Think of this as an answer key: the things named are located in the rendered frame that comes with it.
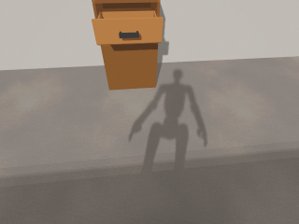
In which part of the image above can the cabinet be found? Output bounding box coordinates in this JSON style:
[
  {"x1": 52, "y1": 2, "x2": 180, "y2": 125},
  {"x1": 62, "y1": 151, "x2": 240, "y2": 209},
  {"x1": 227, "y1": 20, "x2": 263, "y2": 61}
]
[{"x1": 92, "y1": 0, "x2": 161, "y2": 91}]

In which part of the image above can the drawer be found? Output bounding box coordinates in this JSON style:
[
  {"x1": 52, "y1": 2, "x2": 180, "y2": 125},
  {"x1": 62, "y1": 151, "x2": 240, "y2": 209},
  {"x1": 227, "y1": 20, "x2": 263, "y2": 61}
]
[{"x1": 92, "y1": 10, "x2": 164, "y2": 46}]

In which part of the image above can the handle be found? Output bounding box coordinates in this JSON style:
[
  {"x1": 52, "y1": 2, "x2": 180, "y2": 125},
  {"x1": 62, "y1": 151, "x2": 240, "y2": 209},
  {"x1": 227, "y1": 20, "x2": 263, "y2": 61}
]
[{"x1": 119, "y1": 31, "x2": 139, "y2": 38}]

